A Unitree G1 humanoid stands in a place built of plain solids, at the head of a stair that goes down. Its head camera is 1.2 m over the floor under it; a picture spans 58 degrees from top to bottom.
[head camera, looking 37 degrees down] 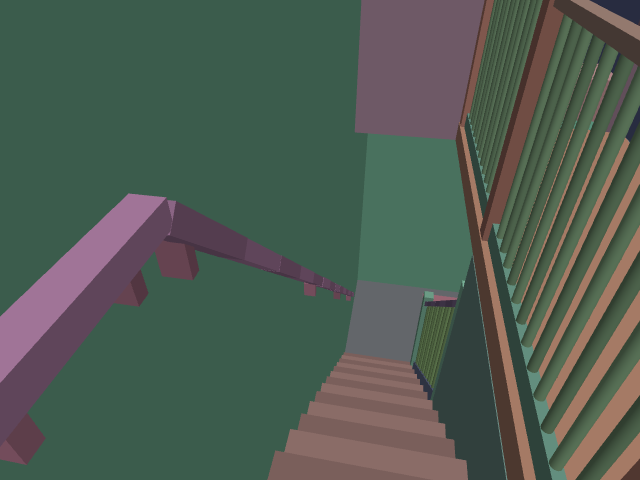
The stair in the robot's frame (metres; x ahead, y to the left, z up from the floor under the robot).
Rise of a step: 0.20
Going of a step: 0.20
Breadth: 0.75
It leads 11 degrees to the right of straight ahead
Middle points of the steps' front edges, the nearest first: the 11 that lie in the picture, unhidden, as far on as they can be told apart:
0.75 -0.20 -0.40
0.95 -0.24 -0.60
1.14 -0.27 -0.80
1.34 -0.31 -1.00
1.54 -0.35 -1.20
1.73 -0.38 -1.40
1.93 -0.42 -1.60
2.13 -0.46 -1.80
2.32 -0.49 -2.00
2.52 -0.53 -2.20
2.72 -0.57 -2.40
